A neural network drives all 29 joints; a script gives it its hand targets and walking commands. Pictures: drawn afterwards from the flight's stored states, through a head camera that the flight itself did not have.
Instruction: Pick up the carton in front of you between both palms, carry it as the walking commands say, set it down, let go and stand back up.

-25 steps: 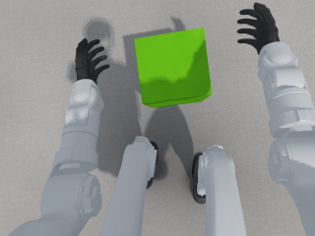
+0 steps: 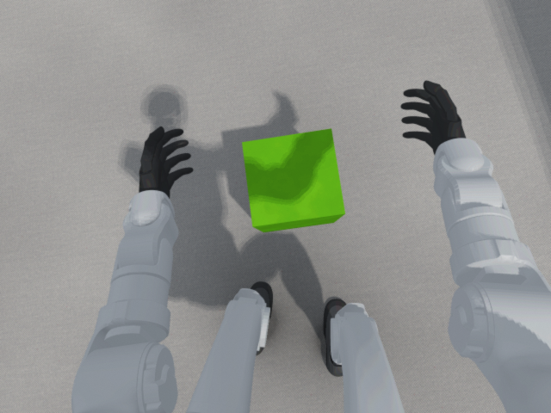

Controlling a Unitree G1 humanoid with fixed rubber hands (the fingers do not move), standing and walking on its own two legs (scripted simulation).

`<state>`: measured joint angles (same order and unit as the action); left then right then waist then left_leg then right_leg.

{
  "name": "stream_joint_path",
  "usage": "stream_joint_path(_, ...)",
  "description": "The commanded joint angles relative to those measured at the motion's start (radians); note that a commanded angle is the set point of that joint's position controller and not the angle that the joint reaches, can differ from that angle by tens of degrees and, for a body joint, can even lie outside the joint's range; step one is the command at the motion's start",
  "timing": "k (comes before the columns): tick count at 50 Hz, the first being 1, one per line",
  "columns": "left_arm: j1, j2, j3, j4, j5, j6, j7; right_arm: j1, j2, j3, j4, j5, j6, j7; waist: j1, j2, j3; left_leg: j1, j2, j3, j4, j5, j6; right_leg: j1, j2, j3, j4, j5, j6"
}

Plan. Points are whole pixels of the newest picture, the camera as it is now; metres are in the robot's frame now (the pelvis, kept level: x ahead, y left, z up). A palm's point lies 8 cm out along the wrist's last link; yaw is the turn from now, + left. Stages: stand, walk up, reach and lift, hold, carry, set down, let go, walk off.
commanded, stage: let go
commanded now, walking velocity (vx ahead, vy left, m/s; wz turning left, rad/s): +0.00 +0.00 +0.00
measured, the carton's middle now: (293, 187) +0.48 +0.05 -0.52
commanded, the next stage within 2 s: stand in 1.18 s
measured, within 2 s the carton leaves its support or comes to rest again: neither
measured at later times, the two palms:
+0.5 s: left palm (61, 282) +0.27 +0.25 +0.04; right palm (532, 263) +0.33 -0.20 +0.01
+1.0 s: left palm (51, 314) +0.24 +0.23 +0.06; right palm out of the picture +0.24 -0.23 +0.06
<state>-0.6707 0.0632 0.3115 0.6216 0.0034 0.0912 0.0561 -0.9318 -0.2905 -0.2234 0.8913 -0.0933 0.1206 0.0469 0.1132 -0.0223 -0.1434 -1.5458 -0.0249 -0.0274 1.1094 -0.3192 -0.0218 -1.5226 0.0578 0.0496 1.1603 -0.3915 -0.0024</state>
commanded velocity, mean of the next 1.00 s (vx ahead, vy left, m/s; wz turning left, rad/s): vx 0.00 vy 0.00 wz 0.00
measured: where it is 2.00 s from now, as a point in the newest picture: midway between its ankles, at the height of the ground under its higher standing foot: (296, 340)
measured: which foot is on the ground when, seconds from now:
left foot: down 0.00-1.00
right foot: down 0.00-1.00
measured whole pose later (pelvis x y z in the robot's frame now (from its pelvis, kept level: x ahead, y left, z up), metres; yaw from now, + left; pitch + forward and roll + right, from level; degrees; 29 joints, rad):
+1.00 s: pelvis +0.08 +0.00 +0.13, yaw +1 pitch -3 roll +0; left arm 0.21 0.21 0.04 0.42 0.02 0.15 -0.06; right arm 0.23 -0.21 -0.04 0.44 0.00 0.10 0.06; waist 0.00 -0.01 0.08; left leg -0.13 -0.02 -0.05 0.45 -0.25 -0.01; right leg -0.08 0.03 0.04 0.44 -0.30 -0.02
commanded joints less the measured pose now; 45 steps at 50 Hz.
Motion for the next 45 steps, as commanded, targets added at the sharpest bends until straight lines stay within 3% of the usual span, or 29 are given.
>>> stream_joint_path(1,0.047,0.114,-0.014,-0.118,0.034,-0.029,-0.038,0.003,-0.040,-0.024,-0.159,-0.024,-0.022,-0.040,0.000,-0.087,-0.906,0.590,-0.037,0.088,-0.109,0.357,-0.031,0.688,0.018,-0.013,-0.176,0.399,0.027)
stream_joint_path(6,0.209,0.174,-0.081,-0.179,0.048,-0.047,-0.099,0.214,0.027,-0.001,-0.328,-0.013,-0.047,-0.096,-0.005,-0.048,-0.755,0.770,-0.025,0.060,-0.212,0.350,-0.005,0.745,0.012,-0.015,-0.297,0.360,0.033)
stream_joint_path(12,0.419,0.186,-0.167,-0.189,0.002,-0.071,-0.139,0.442,0.032,0.043,-0.394,0.031,-0.085,-0.092,-0.016,-0.005,-0.520,0.973,0.000,0.028,-0.330,0.339,-0.002,0.769,0.004,-0.027,-0.421,0.254,0.024)
stream_joint_path(21,0.752,0.203,-0.239,-0.260,-0.041,-0.107,-0.125,0.806,0.018,0.084,-0.396,0.057,-0.138,-0.059,-0.042,0.040,-0.341,1.303,0.008,-0.017,-0.460,0.554,-0.007,0.941,0.003,-0.023,-0.556,0.336,0.013)
stream_joint_path(24,0.822,0.209,-0.255,-0.284,-0.049,-0.113,-0.119,0.894,0.009,0.092,-0.413,0.059,-0.150,-0.053,-0.054,0.029,-0.251,1.365,0.004,-0.020,-0.517,0.582,-0.007,1.032,0.000,-0.022,-0.617,0.374,0.012)
stream_joint_path(30,0.880,0.233,-0.267,-0.294,-0.050,-0.102,-0.121,1.044,0.010,0.122,-0.459,0.073,-0.144,-0.036,-0.090,-0.022,-0.093,1.410,-0.013,-0.009,-0.624,0.519,-0.004,1.234,-0.016,-0.020,-0.719,0.455,0.024)
stream_joint_path(34,0.889,0.244,-0.261,-0.285,-0.035,-0.080,-0.123,1.104,0.003,0.142,-0.495,0.084,-0.118,-0.017,-0.108,-0.021,-0.003,1.433,-0.025,-0.004,-0.682,0.444,-0.003,1.320,-0.026,-0.018,-0.764,0.465,0.028)
stream_joint_path(40,0.889,0.252,-0.247,-0.280,-0.003,-0.028,-0.120,1.123,0.002,0.163,-0.536,0.101,-0.065,0.014,-0.100,0.027,0.105,1.463,-0.033,0.008,-0.712,0.331,0.000,1.358,-0.032,-0.023,-0.799,0.384,0.021)
stream_joint_path(45,0.871,0.253,-0.238,-0.273,0.014,0.011,-0.121,1.109,0.001,0.164,-0.552,0.097,-0.027,0.024,-0.097,0.034,0.168,1.480,-0.031,0.017,-0.711,0.268,0.002,1.361,-0.033,-0.022,-0.813,0.321,0.019)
